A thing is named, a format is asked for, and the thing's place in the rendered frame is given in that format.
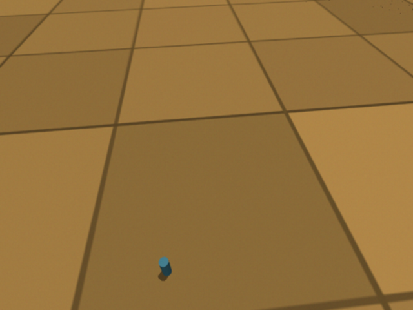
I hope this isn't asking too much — can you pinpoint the can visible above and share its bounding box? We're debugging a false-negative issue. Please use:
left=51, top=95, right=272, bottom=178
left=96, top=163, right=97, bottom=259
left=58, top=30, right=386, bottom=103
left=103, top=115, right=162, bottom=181
left=159, top=257, right=172, bottom=276

